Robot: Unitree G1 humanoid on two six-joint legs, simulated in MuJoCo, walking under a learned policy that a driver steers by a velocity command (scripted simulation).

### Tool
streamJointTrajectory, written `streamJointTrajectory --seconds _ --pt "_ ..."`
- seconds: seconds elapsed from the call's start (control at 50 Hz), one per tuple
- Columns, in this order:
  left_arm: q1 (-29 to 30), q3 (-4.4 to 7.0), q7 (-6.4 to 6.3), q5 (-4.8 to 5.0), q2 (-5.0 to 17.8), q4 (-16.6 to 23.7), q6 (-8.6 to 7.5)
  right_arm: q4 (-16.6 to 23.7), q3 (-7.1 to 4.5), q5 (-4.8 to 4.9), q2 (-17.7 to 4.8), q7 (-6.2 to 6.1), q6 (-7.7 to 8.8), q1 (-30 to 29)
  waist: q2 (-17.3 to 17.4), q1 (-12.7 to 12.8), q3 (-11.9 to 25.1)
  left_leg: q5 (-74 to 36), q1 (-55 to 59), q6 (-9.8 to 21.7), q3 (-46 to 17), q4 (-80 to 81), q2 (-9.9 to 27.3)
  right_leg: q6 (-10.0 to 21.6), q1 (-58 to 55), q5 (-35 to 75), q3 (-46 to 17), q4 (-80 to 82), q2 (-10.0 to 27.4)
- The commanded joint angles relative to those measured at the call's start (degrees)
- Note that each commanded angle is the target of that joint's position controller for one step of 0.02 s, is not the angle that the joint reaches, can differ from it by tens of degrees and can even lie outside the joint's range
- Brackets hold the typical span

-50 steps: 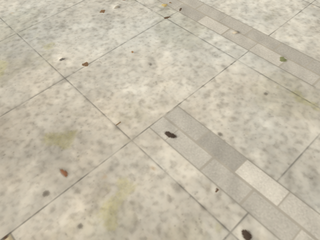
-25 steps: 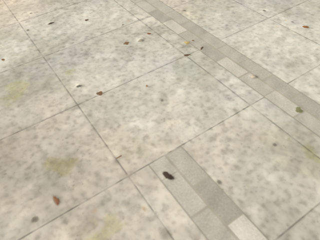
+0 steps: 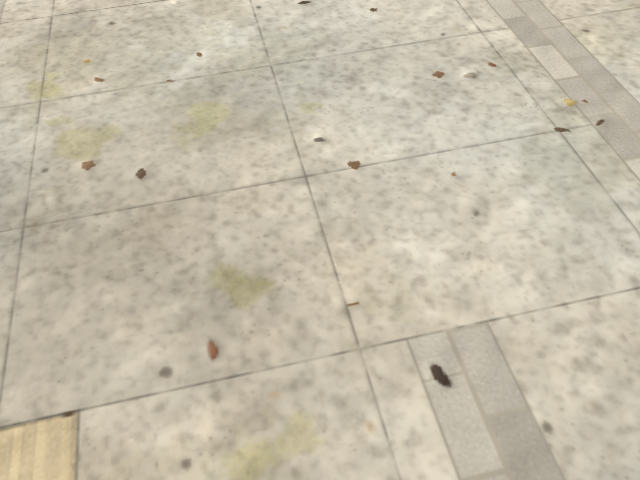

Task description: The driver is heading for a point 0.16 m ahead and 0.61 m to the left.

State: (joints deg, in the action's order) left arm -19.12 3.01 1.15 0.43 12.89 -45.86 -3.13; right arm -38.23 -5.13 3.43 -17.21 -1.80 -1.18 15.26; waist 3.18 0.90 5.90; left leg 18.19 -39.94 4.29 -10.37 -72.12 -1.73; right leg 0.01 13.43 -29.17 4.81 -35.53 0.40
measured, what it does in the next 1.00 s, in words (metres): walks ahead, turning left: left foot, then right foot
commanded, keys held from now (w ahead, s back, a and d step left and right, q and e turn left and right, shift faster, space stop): w+q+shift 1.00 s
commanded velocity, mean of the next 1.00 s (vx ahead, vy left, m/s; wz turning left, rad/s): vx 0.92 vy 0.00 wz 0.98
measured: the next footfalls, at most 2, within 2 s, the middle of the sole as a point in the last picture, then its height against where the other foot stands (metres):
left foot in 0.28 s outside the picture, level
right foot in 0.64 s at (325, 360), level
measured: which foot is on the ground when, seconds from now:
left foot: up 0.00-0.26, down 0.28-0.64, up 0.66-1.00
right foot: down 0.00-0.28, up 0.30-0.62, down 0.64-1.00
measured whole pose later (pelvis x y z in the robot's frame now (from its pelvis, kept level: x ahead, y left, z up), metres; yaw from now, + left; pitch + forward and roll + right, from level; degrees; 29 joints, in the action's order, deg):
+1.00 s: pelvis +0.74 +0.26 +0.00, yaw +57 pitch +0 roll -4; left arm -26.4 4.6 -1.0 -0.3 18.3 -48.3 -4.7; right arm -29.2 -2.9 2.0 -17.4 3.0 0.6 0.8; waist 0.4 6.3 -3.5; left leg 3.9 -47.5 4.9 2.4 -56.4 6.6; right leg -5.4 -10.9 -24.3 14.5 -15.3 1.6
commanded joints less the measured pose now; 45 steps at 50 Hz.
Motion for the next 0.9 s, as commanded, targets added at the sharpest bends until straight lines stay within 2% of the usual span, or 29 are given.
streamJointTrajectory --seconds 0.02,0.06,0.12,0.14,0.18,0.22,0.26,0.28,0.3,0.32,0.34,0.36,0.38,0.4,0.42,0.48,0.52,0.58,0.6,0.62,0.64,0.66,0.68,0.7,0.72,0.74,0.78,0.82,0.9 --pt "1.59 1.15 -1.08 0.26 5.16 1.64 -1.67 5.38 -0.54 -0.14 -2.54 1.09 1.7 -3.12 -6.73 -1.16 -12.26 -8.48 -27.36 -0.15 -5.04 -6.04 5.88 7.23 -14.8 11.1 -20.31 22.05 18.14" --pt "-0.32 0.88 -1.16 -0.85 3.88 0.08 -1.86 6.24 -0.12 0.16 -0.97 2.71 1.7 -6.51 -5.77 -0.16 -11.34 -12.24 -22.25 -1.08 -1.23 -4.45 5.92 5.09 -12.3 23.93 -9.01 21.93 15.46" --pt "-2.92 0.41 -2.18 -0.67 4.49 -1.57 -1.82 10.03 1.35 0.01 2.74 4.84 1.78 -15.74 -4.97 1.99 -14.81 -16.84 -16.42 -1.15 6.39 9.05 4.19 3.57 -8.6 29.72 0.8 24.19 12.36" --pt "-4.24 0.51 -2.67 -0.39 5.74 -2.23 -2.03 10.99 1.85 -0.23 3.33 5.59 2.22 -18.69 -4.98 2.67 -15.65 -17.86 -12.21 -0.46 10.36 16.22 3.75 2.61 -7.65 31.52 3.18 25.53 11.91" --pt "-6.55 0.9 -3.23 -0.47 10.18 -3.89 -2.78 11.94 2.33 0.32 4.03 6.43 3.5 -21.56 -7.96 1.92 -13.65 -15.14 0.76 1.81 18.66 22.23 -0.2 1.65 -7.55 56.37 7.23 23.21 12.6" --pt "-7.4 1.52 -4.19 -0.28 14.66 -3.57 -2.38 11.54 0.63 0.3 -0.1 6.56 4.33 -18.66 -15.57 -3.04 -9.58 -8.64 8.7 4.41 22.24 22.27 -4.62 1.77 -13.04 91.38 8.14 13.65 14.77" --pt "-3.2 1.91 -4.66 -0.18 16.65 -1.29 -2.19 5.51 -2.61 0.24 -7.1 5.88 3.58 1.2 -18.77 -14.72 0.53 -4.42 32.05 8.78 20.79 23.48 -7.27 3.24 -9.09 106.66 6.87 -10.13 16.23" --pt "1.33 1.49 -3.93 -0.1 16.26 1.48 -2.61 -0.38 -4.25 -0.9 -11.1 6.01 3.02 17.32 -10.73 -20.9 4.87 -10.3 56.36 12.51 12.02 36.94 -4.49 1.41 6.9 74.12 6.89 -33.87 10.91" --pt "0.44 -1.07 -2.88 -1.95 6.89 4.51 -4.98 -1.84 -4.23 -0.33 -13.77 5.06 2.39 14.26 11.1 -12.03 5.16 -9.34 67.93 17.81 -11.96 38.42 6.56 0.18 27.93 0.63 1.05 -58.44 -1.42" --pt "-1.03 -1.26 -1.25 1.89 7.69 9.93 -8.39 -0.23 -2.55 -2.2 -11.92 4.58 3.72 12.44 11.07 -8.85 16.36 20.6 73.32 27.42 -41.5 52.44 16.14 2.21 40.46 0.99 -14.28 -62.77 -2.43" --pt "7.58 -1.09 -1.05 2.81 9.85 11.77 -9.68 -1.15 -2.08 -2.8 -8.4 4.07 5.11 14.6 2.79 -11.63 9.2 21.82 66.11 23.51 -42.14 58.85 16.2 3.8 41.86 4.94 -15.64 -58.05 -0.11" --pt "9.07 -1.32 -1.2 2.77 7.79 13.61 -9.74 -1.63 -1.02 -3.05 -5.73 4.72 6.19 11.41 -5.93 -6.09 -0.37 12.83 53.19 20.65 -36.22 58.7 14.38 4.0 38.76 7.51 -15.16 -51.1 1.52" --pt "7.62 -1.35 -1.53 1.35 6.55 12.08 -8.57 -1.63 -0.13 -2.63 -2.85 4.74 6.65 6.94 -8.1 -2.14 -3.28 5.98 44.93 19.38 -28.66 58.19 10.72 2.53 34.46 7.76 -15.07 -46.61 3.81" --pt "4.73 -0.9 -1.27 -0.34 7.55 10.98 -7.6 0.56 -0.13 -2.5 -3.45 4.0 6.19 1.56 -7.8 1.21 -5.72 2.08 36.83 18.85 -23.97 58.16 7.46 0.39 30.55 8.54 -15.02 -42.61 4.49" --pt "4.31 -0.64 -0.84 -0.73 7.98 11.47 -6.77 0.85 -0.01 -2.55 -3.64 3.2 5.95 0.0 -6.74 2.69 -7.76 1.93 31.84 18.31 -21.18 60.05 6.09 -1.12 28.75 8.75 -13.56 -39.7 5.06" --pt "13.02 -1.31 -0.9 -1.78 7.49 15.66 -5.99 2.19 0.52 -0.99 -3.2 1.5 6.16 -3.15 -4.85 2.38 -14.83 -3.79 10.67 14.65 -11.18 62.0 1.21 -3.67 17.86 16.92 -7.83 -19.6 5.08" --pt "17.78 -2.23 -0.28 -1.89 3.77 17.93 -6.07 0.29 -0.63 -0.49 -5.71 -0.04 5.93 -0.68 -1.39 0.12 -13.66 -0.49 -1.2 10.5 -6.94 59.04 -2.72 -4.46 -0.34 31.22 -4.37 -5.29 1.15" --pt "16.36 0.36 -1.36 2.22 8.81 17.87 -4.9 -0.69 -1.31 -0.31 -6.92 -0.03 6.11 3.86 2.65 -0.6 -9.38 3.54 8.64 7.58 -12.4 53.85 0.21 -5.71 -6.1 31.45 -8.85 0.87 -0.06" --pt "14.13 1.3 -1.79 2.65 10.2 17.5 -4.74 -0.76 -1.18 -0.28 -6.04 0.16 5.96 4.67 3.14 0.82 -7.83 -0.87 13.06 6.17 -13.1 48.68 0.33 -5.04 -7.8 26.89 -8.98 2.07 -0.51" --pt "7.18 2.71 -2.12 2.7 11.85 16.48 -4.77 -0.54 -1.02 -0.81 -5.76 0.65 5.8 4.25 3.46 5.4 -3.55 -10.24 15.86 3.81 -12.13 38.47 -0.59 -3.86 -13.96 22.69 -8.03 1.52 -0.76" --pt "-6.17 4.04 -2.58 2.47 13.82 14.14 -4.52 1.16 -0.4 -2.48 -4.44 1.41 5.7 1.14 2.91 12.7 4.52 -17.79 11.66 0.5 -10.2 21.78 -1.89 -1.73 -27.65 19.73 -9.48 -3.16 2.67" --pt "-18.43 4.61 -2.72 0.72 18.77 11.6 -4.09 3.63 2.34 -4.81 4.62 1.72 6.11 2.51 -13.03 13.22 13.74 11.91 2.86 -0.45 -6.47 -3.36 -5.0 1.68 -41.56 5.31 -25.34 -1.2 14.29" --pt "-13.3 4.7 -0.89 -2.1 21.67 11.72 -4.6 6.85 3.31 1.9 5.64 1.86 6.75 12.53 -39.84 4.09 19.36 13.51 -10.09 -0.48 -3.42 -18.03 -4.04 11.14 -43.04 -18.11 -66.68 20.11 28.27" --pt "-5.46 3.58 -0.96 -1.58 14.28 14.31 -4.11 4.76 2.47 2.82 -0.44 1.28 5.79 7.8 -26.38 5.47 7.78 5.45 -14.79 -1.03 -0.2 -21.53 1.32 10.45 -34.78 -30.7 -63.35 24.03 25.23" --pt "-2.81 2.78 -1.44 -0.84 10.95 13.19 -3.27 5.73 1.92 1.15 -2.73 1.56 5.13 1.57 -18.88 6.06 0.22 2.28 -15.5 -0.8 2.84 -21.61 3.3 9.12 -27.37 -20.73 -50.77 22.24 23.2" --pt "-1.71 2.38 -1.45 -1.4 10.08 12.01 -2.75 6.33 1.92 -0.65 -2.11 1.68 4.39 -2.35 -8.29 5.26 -3.63 1.77 -11.67 -0.46 4.24 -20.43 5.72 8.08 -19.37 -6.55 -40.24 20.36 20.51" --pt "1.95 1.66 -1.63 -1.48 7.48 9.44 -2.84 7.85 1.48 -0.64 -1.34 2.66 3.08 -3.65 -8.27 1.3 -8.07 1.45 -6.14 0.04 2.76 -14.22 9.14 7.03 -8.43 6.46 -27.01 19.82 17.41" --pt "3.09 1.21 -1.55 -0.24 5.55 7.11 -2.98 9.32 1.95 -0.12 0.49 3.02 1.66 -5.45 -9.38 -0.13 -10.63 3.12 -7.46 0.09 3.29 -10.14 10.62 6.29 -6.2 13.2 -18.31 21.95 16.93" --pt "5.0 2.19 -2.2 -0.71 9.66 5.4 -3.34 11.19 2.3 -1.32 -0.48 3.81 1.39 -8.67 -6.62 -2.0 -13.06 -8.54 -8.62 -1.09 5.37 1.56 11.71 5.78 -6.38 22.68 -4.36 26.69 16.35"
Keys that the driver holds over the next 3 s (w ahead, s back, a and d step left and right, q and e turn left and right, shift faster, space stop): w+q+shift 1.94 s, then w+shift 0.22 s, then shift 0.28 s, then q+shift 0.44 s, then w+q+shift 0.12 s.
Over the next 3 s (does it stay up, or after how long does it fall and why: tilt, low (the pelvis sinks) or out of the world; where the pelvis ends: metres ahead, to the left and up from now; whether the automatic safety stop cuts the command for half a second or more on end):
stays up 0.63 1.41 0.02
